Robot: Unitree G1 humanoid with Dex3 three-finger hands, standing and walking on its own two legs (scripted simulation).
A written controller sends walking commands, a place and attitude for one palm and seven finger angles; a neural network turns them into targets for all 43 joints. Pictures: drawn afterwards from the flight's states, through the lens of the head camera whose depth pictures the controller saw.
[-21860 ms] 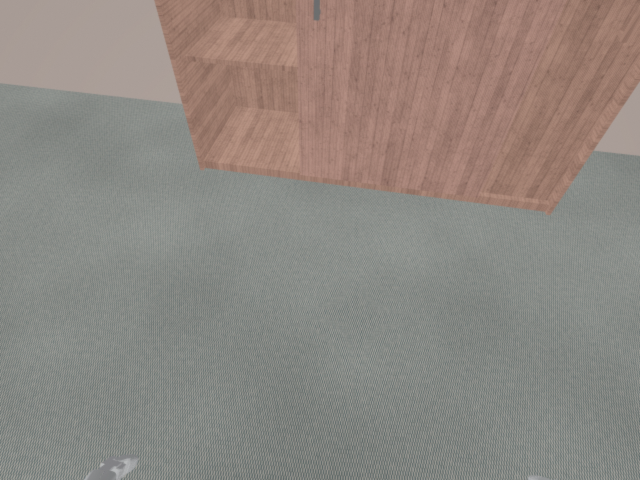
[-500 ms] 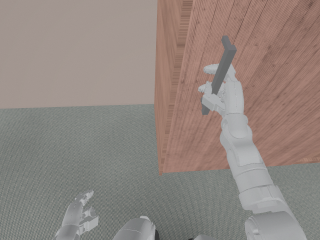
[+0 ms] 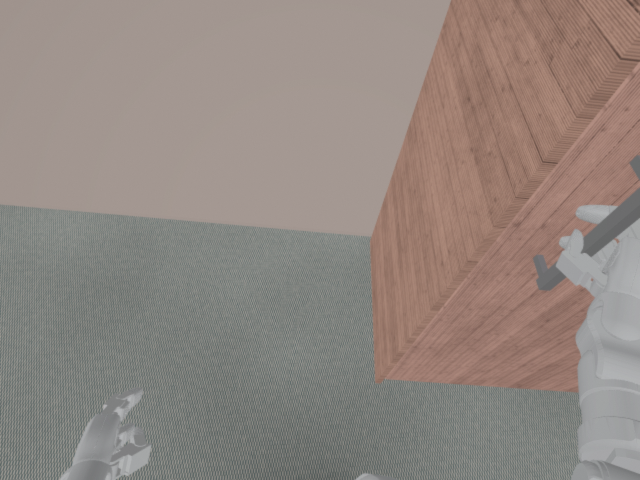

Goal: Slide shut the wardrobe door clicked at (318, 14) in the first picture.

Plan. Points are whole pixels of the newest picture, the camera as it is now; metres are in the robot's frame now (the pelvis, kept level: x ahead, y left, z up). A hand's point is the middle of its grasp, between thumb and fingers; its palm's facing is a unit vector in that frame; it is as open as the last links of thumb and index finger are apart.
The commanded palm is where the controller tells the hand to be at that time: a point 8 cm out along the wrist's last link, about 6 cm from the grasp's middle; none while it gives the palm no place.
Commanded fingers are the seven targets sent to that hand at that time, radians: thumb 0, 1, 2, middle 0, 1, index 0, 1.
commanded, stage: stop walking and hold the door there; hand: right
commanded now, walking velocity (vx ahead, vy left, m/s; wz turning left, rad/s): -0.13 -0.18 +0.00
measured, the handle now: (586, 232) +0.42 -0.31 +0.09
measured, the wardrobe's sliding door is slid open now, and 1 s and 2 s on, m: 0.00 0.02 0.00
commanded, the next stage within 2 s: none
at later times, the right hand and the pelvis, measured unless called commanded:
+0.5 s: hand (582, 259) +0.38 -0.30 +0.08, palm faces +0.36 +0.87 -0.34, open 5.5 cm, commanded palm +0.34 -0.35 +0.09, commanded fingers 0.00 -0.90 -0.90 0.45 1.40 0.45 1.40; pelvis -0.01 -0.02 +0.00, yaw +6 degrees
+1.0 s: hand (585, 262) +0.38 -0.30 +0.08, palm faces +0.25 +0.95 -0.20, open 5.4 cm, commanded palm +0.35 -0.33 +0.09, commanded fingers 0.00 -0.90 -0.90 0.45 1.40 0.45 1.40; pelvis -0.03 -0.09 -0.01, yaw +7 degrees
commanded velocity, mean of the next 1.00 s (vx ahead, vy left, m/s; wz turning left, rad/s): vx -0.02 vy -0.03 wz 0.00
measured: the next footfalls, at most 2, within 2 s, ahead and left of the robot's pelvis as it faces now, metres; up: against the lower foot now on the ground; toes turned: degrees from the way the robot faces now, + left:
right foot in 0.10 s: +0.07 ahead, -0.08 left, +0.00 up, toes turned -3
right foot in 0.58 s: +0.04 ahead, -0.21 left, +0.00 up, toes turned +0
